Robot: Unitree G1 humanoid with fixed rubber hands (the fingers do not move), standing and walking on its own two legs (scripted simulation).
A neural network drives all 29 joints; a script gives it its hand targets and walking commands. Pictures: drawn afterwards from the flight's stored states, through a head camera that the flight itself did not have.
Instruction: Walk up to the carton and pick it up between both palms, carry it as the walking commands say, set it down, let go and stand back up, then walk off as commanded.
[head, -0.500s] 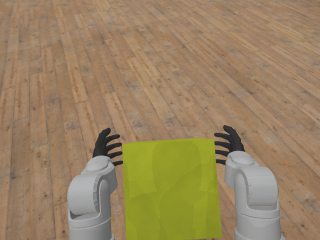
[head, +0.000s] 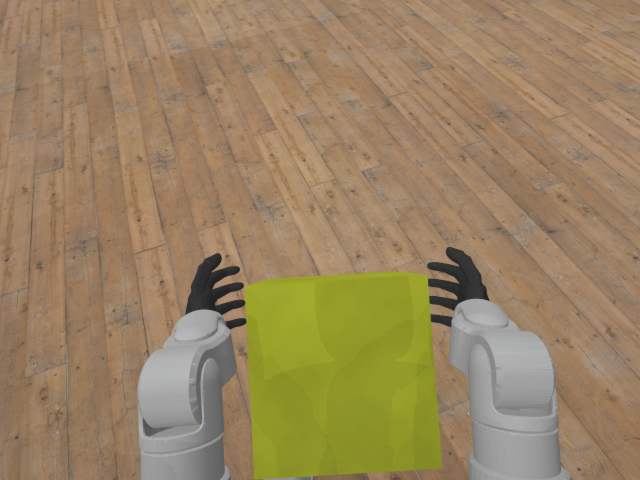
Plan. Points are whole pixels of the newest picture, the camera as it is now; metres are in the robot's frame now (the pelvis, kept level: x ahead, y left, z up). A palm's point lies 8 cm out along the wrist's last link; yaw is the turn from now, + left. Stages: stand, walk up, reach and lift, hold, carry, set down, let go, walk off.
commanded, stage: carry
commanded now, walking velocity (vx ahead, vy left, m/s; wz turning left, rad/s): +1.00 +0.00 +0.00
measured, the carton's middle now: (338, 355) +0.29 +0.01 -0.06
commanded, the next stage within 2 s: none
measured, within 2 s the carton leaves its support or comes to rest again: neither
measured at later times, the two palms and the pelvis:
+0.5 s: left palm (204, 87) +0.70 +0.23 +0.10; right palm (375, 81) +0.68 -0.05 +0.11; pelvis +0.41 +0.10 +0.01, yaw -3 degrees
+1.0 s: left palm (170, 15) +1.00 +0.37 +0.09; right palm (299, 7) +0.97 +0.08 +0.11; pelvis +0.69 +0.24 +0.02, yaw -8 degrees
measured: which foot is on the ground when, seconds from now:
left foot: up 0.00-0.08, down 0.10-0.54, up 0.56-0.74, down 0.76-1.00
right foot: down 0.00-0.12, up 0.14-0.52, down 0.54-0.76, up 0.78-1.00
